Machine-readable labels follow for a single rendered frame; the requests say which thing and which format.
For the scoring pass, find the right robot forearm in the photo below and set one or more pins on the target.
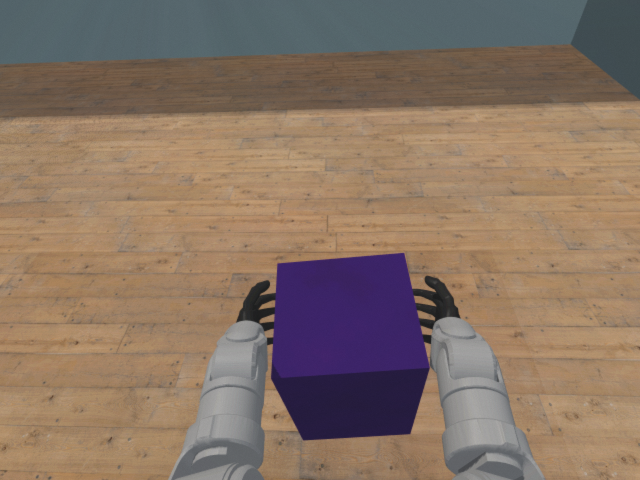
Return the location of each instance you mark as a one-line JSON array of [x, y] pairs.
[[480, 429]]

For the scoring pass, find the robot left hand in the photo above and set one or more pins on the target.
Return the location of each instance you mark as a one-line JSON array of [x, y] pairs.
[[252, 303]]

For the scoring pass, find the robot right hand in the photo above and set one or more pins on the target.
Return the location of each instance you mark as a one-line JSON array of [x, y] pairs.
[[442, 299]]

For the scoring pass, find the left robot forearm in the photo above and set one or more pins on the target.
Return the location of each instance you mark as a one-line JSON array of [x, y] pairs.
[[228, 424]]

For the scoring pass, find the carton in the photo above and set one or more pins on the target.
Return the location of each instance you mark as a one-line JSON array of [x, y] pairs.
[[349, 358]]

